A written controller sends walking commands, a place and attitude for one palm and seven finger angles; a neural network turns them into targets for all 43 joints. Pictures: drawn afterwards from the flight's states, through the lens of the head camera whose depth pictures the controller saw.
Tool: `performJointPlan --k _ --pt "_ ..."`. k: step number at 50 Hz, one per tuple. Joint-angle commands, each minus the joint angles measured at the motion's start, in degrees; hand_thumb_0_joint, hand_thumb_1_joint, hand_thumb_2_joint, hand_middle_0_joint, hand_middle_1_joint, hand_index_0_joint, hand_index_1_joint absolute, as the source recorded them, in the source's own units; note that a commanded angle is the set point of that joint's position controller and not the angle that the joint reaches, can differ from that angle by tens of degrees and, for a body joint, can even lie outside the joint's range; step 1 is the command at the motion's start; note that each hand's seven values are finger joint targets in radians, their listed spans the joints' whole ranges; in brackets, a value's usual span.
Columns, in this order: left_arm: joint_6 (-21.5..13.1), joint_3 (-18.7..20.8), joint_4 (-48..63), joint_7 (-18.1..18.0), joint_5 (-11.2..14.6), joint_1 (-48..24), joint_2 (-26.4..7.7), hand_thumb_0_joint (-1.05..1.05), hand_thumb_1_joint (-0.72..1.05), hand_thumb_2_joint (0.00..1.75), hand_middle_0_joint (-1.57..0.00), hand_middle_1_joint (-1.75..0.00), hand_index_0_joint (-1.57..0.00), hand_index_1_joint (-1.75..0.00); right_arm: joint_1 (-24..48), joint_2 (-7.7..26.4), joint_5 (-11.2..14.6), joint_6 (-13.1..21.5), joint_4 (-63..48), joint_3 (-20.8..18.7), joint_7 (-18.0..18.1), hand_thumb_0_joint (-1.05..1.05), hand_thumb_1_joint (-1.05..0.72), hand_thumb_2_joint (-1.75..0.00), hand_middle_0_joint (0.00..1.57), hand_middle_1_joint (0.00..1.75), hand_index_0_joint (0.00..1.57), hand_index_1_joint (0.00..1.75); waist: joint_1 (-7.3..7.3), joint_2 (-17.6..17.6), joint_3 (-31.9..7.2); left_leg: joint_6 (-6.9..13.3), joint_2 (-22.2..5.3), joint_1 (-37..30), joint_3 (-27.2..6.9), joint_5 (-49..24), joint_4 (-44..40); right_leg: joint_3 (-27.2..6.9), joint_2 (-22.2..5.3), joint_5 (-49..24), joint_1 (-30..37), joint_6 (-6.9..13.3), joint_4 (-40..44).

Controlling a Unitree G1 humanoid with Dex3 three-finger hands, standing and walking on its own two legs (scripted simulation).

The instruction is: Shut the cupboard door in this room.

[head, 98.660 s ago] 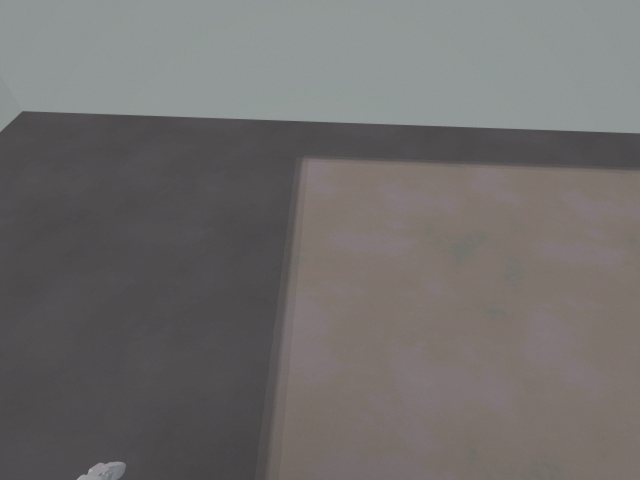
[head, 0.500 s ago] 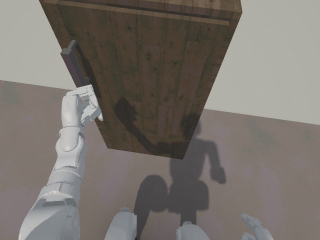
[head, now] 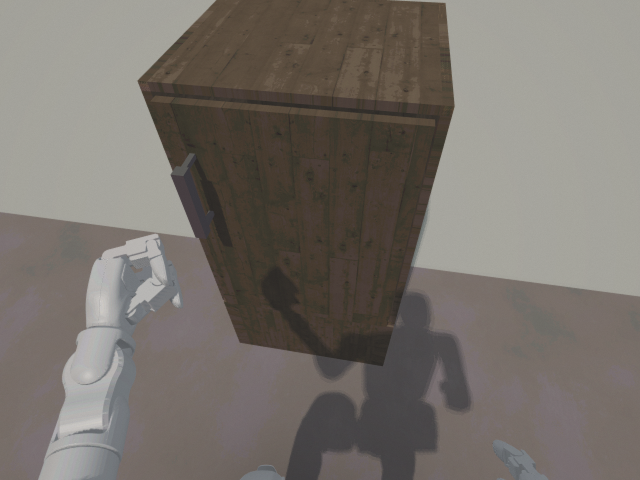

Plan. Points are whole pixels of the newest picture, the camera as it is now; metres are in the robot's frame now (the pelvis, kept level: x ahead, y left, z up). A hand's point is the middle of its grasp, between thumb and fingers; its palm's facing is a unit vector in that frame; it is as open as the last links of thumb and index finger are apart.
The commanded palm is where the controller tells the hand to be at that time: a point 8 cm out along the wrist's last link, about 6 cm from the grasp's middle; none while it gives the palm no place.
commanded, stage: draw the hand back to the body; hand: left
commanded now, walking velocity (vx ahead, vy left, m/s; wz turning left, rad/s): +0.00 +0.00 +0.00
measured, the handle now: (196, 197) +0.58 +0.25 -0.01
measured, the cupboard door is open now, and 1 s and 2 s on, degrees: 0 0 0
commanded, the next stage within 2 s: step back with the hand held close in 1.06 s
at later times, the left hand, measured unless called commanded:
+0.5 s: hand (47, 308) +0.25 +0.26 +0.17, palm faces +0.39 -0.85 -0.35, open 4.7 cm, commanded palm +0.20 +0.30 +0.19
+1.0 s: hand (9, 315) +0.22 +0.26 +0.20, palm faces +0.46 -0.79 -0.41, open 7.4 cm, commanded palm +0.17 +0.30 +0.22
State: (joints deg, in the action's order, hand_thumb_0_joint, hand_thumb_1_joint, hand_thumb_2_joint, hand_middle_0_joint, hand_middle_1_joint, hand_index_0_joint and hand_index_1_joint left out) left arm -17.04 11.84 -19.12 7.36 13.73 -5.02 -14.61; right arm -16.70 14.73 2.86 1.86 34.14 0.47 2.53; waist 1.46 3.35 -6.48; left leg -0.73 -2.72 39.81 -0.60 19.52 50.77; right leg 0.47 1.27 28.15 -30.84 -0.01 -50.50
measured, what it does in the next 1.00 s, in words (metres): stands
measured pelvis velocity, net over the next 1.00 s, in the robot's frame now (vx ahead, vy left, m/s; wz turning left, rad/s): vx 0.04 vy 0.00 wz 0.00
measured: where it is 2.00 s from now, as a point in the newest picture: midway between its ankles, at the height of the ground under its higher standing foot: outside the picture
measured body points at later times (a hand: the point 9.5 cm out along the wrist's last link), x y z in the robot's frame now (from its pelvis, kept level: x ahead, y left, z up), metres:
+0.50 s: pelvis +0.03 +0.01 +0.04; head +0.01 -0.01 +0.49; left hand +0.22 +0.30 +0.19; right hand +0.24 -0.20 -0.03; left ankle +0.06 +0.13 -0.69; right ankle -0.03 -0.12 -0.69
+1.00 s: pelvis +0.04 +0.00 +0.05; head +0.01 -0.03 +0.49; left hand +0.19 +0.30 +0.22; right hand +0.23 -0.23 -0.04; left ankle +0.06 +0.13 -0.69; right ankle -0.03 -0.12 -0.69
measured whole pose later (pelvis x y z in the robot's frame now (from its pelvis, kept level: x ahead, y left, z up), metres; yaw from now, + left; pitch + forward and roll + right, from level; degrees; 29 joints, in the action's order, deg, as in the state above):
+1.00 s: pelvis +0.04 +0.00 +0.05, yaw +0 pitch -3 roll +0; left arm -3.4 19.4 20.7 -5.8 4.0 26.7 -19.4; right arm -11.7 13.3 0.9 5.0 35.6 1.0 4.8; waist -3.7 3.8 -1.3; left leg -0.8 -1.2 11.7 0.8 12.4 26.7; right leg -0.2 -0.3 19.8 -2.8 -0.1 -25.2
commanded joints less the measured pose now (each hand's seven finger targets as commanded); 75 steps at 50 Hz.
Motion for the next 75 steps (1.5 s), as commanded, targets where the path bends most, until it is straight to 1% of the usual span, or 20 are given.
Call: performJointPlan --k 1,6,7,13,14,22,30,34,38,47,49,58,59,60,61,62,65,67,70,75 --pt "1.5 1.7 20.5 -7.4 -6.7 -8.1 -13.3 0.00 0.90 0.90 -1.11 -1.29 -1.11 -1.29 8.2 5.0 0.2 1.2 -11.0 -2.2 2.3 0.00 -0.90 -0.90 0.20 0.30 0.20 0.30 -1.28 -2.2 -9.9 2.9 2.6 -20.7 1.1 -4.0 -12.5 -1.4 -0.4 -12.6 2.0 0.5 16.5" --pt "6.7 1.7 25.1 -12.3 -8.8 -2.7 -13.3 0.00 0.90 0.90 -0.97 -1.14 -0.97 -1.14 11.2 4.9 0.1 0.3 -10.8 -1.1 4.0 0.00 -0.90 -0.90 0.20 0.30 0.20 0.30 -1.48 -3.0 -3.8 3.0 2.1 -25.6 1.2 -3.9 -18.0 -0.3 -0.5 -11.6 6.4 0.4 22.0" --pt "7.0 3.1 26.3 -12.8 -9.0 -2.4 -14.9 0.00 0.90 0.90 -0.94 -1.11 -0.94 -1.11 11.6 5.2 0.0 0.4 -10.7 -1.2 4.3 0.00 -0.90 -0.90 0.20 0.30 0.20 0.30 -1.73 -3.4 -3.6 3.1 2.1 -26.6 1.2 -4.6 -18.9 -0.4 -0.4 -12.2 7.7 0.4 23.2" --pt "9.1 3.0 34.2 -13.6 -9.6 5.9 -12.7 0.00 0.90 0.90 -0.78 -0.93 -0.78 -0.93 12.7 4.3 -0.4 2.0 -10.6 -0.3 3.7 0.00 -0.90 -0.90 0.20 0.30 0.20 0.30 -2.51 1.4 -2.8 2.6 2.0 -33.6 1.5 -10.3 -23.2 0.7 -0.6 -18.6 13.6 0.7 26.2" --pt "9.5 3.6 35.0 -13.8 -9.6 6.9 -13.0 0.00 0.90 0.90 -0.75 -0.90 -0.75 -0.90 12.7 4.4 -0.5 2.2 -10.5 -0.3 3.5 0.00 -0.90 -0.90 0.20 0.30 0.20 0.30 -2.65 -0.2 -2.1 2.5 1.9 -34.1 1.4 -11.2 -23.8 1.0 -0.4 -19.6 14.2 0.7 26.7" --pt "10.4 8.4 43.8 -14.0 -10.0 14.2 -15.3 0.00 0.90 0.90 -0.53 -0.66 -0.53 -0.66 13.3 4.5 -1.5 4.2 -9.7 -0.3 2.7 0.00 -0.90 -0.90 0.20 0.30 0.20 0.30 -3.83 0.8 0.0 2.3 1.7 -37.0 1.3 -15.7 -26.7 1.3 -0.3 -23.4 17.5 0.5 29.5" --pt "10.1 13.4 52.7 -14.1 -9.7 23.6 -16.6 0.00 0.90 0.90 -0.31 -0.42 -0.31 -0.42 13.6 3.6 -1.8 5.3 -9.3 -0.6 1.9 0.00 -0.90 -0.90 0.20 0.30 0.20 0.30 -4.77 2.0 -1.3 2.2 1.6 -38.0 2.2 -20.6 -26.3 1.7 -0.9 -27.9 20.6 0.4 29.0" --pt "9.7 16.6 54.0 -14.3 -9.1 27.1 -17.8 0.00 0.90 0.90 -0.20 -0.30 -0.20 -0.30 13.8 3.4 -1.7 5.7 -9.2 -0.8 2.0 0.00 -0.90 -0.90 0.20 0.30 0.20 0.30 -5.12 -0.8 0.8 2.3 1.7 -36.5 2.6 -18.5 -26.3 1.9 -1.0 -26.9 20.1 0.0 29.6" --pt "10.5 13.5 49.4 -13.8 -9.3 26.7 -14.5 0.00 0.90 0.90 -0.20 -0.30 -0.20 -0.30 13.1 4.0 -1.6 5.4 -8.6 -1.1 2.2 0.00 -0.90 -0.90 0.20 0.30 0.20 0.30 -4.18 -2.3 4.2 2.7 1.7 -36.0 2.9 -17.6 -26.6 1.7 -1.1 -26.0 18.3 -0.3 30.2" --pt "9.1 16.7 53.5 -14.5 -9.6 25.5 -18.8 0.00 0.90 0.90 -0.20 -0.30 -0.20 -0.30 14.2 3.8 -1.9 6.5 -8.4 -1.4 2.9 0.00 -0.90 -0.90 0.20 0.30 0.20 0.30 -5.46 -0.4 0.6 2.9 2.4 -37.1 3.1 -17.9 -26.0 1.0 -1.3 -27.0 20.2 -0.3 30.7" --pt "8.9 15.8 54.0 -14.5 -9.6 25.9 -17.6 0.00 0.90 0.90 -0.20 -0.30 -0.20 -0.30 14.1 3.3 -1.8 6.7 -8.3 -1.2 2.9 0.00 -0.90 -0.90 0.20 0.30 0.20 0.30 -5.20 1.4 1.1 2.9 2.4 -37.3 3.6 -18.9 -25.8 1.0 -1.5 -28.4 20.2 -0.3 30.1" --pt "9.0 15.3 49.8 -13.9 -8.9 27.3 -16.1 0.00 0.90 0.90 -0.20 -0.30 -0.20 -0.30 13.7 3.4 -1.6 6.2 -8.3 -1.4 2.8 0.00 -0.90 -0.90 0.20 0.30 0.20 0.30 -4.84 -2.7 3.9 2.9 2.0 -36.3 3.6 -16.5 -27.0 0.9 -1.4 -25.5 19.3 -0.7 31.5" --pt "8.9 15.1 50.9 -13.9 -9.1 26.4 -16.1 0.00 0.90 0.90 -0.20 -0.30 -0.20 -0.30 14.2 3.5 -1.6 6.1 -8.4 -1.6 2.8 0.00 -0.90 -0.90 0.20 0.30 0.20 0.30 -4.86 -0.8 3.9 2.9 1.9 -36.9 3.9 -16.4 -26.8 0.7 -1.3 -25.1 18.8 -0.7 31.8" --pt "6.7 20.1 53.5 -14.2 -9.8 21.7 -22.4 0.00 0.90 0.90 -0.20 -0.30 -0.20 -0.30 13.1 5.0 -1.8 4.8 -8.7 -1.9 2.5 0.00 -0.90 -0.90 0.20 0.30 0.20 0.30 -2.65 -2.1 6.4 3.7 1.0 -33.4 3.6 -13.7 -21.8 -3.1 -5.1 -29.2 13.8 -1.1 35.0" --pt "6.3 18.1 49.6 -13.9 -9.8 24.9 -20.3 0.00 0.90 0.90 -0.20 -0.30 -0.20 -0.30 13.7 4.5 -2.0 4.0 -7.6 -2.0 2.5 0.00 -0.90 -0.90 0.20 0.30 0.20 0.30 -2.16 -4.3 5.8 3.5 1.6 -32.5 3.3 -12.9 -19.7 -3.9 -6.8 -32.1 13.5 -0.8 35.3" --pt "5.7 18.4 50.5 -13.9 -10.0 25.1 -20.9 0.00 0.90 0.90 -0.20 -0.30 -0.20 -0.30 13.5 4.6 -2.2 3.5 -7.8 -2.4 2.6 0.00 -0.90 -0.90 0.20 0.30 0.20 0.30 -2.21 -5.8 5.7 3.2 2.0 -32.0 3.4 -13.4 -19.1 -4.3 -7.3 -36.5 13.6 -1.1 35.1" --pt "5.0 17.5 51.2 -14.0 -9.8 29.9 -19.0 0.00 0.90 0.90 -0.20 -0.30 -0.20 -0.30 12.7 4.8 -2.0 2.1 -8.7 -2.8 2.6 0.00 -0.90 -0.90 0.20 0.30 0.20 0.30 -2.12 -1.8 -0.6 3.3 0.5 -33.3 2.6 -22.3 -21.7 -1.5 -6.3 -39.7 18.1 -0.8 29.2" --pt "5.2 18.9 52.5 -14.3 -9.7 32.0 -20.4 0.00 0.90 0.90 -0.20 -0.30 -0.20 -0.30 12.9 5.2 -1.9 1.3 -9.5 -3.0 2.9 0.00 -0.90 -0.90 0.20 0.30 0.20 0.30 -2.22 0.2 -2.2 3.4 -0.1 -35.2 2.7 -28.2 -22.3 -0.7 -4.9 -39.9 17.9 -1.4 28.3" --pt "5.6 19.5 54.3 -14.7 -9.4 32.9 -20.7 0.00 0.90 0.90 -0.20 -0.30 -0.20 -0.30 12.4 5.3 -1.7 -0.2 -10.6 -3.1 3.0 0.00 -0.90 -0.90 0.20 0.30 0.20 0.30 -2.11 -1.3 -4.3 3.1 -1.2 -34.7 1.6 -33.5 -23.3 0.2 -3.5 -39.0 19.8 -1.2 26.2" --pt "5.9 20.0 55.2 -15.3 -9.0 35.1 -21.1 0.00 0.90 0.90 -0.20 -0.30 -0.20 -0.30 12.0 5.7 -1.6 -1.1 -11.7 -3.2 3.1 0.00 -0.90 -0.90 0.20 0.30 0.20 0.30 -2.10 0.7 -4.3 2.9 -2.0 -32.0 0.7 -30.2 -25.9 0.3 -2.2 -32.6 20.1 -1.1 25.3"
